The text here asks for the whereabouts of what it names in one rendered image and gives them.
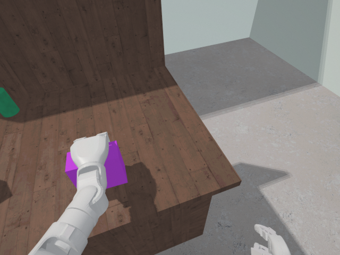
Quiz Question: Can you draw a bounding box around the sponge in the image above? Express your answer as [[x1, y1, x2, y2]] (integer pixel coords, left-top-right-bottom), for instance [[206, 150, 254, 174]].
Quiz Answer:
[[65, 141, 128, 189]]

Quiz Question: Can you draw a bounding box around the right robot hand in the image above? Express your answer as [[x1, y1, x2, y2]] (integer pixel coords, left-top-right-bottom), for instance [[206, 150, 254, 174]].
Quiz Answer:
[[251, 224, 291, 255]]

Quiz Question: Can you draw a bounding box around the table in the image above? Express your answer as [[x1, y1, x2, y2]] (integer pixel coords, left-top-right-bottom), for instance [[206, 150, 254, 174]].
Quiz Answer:
[[0, 0, 242, 255]]

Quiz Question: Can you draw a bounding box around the left robot hand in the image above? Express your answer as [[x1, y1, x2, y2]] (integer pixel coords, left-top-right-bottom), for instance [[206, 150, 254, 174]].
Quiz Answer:
[[70, 132, 110, 168]]

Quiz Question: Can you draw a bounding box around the left robot forearm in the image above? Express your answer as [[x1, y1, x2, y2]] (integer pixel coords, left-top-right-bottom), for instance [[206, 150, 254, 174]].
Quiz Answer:
[[28, 163, 109, 255]]

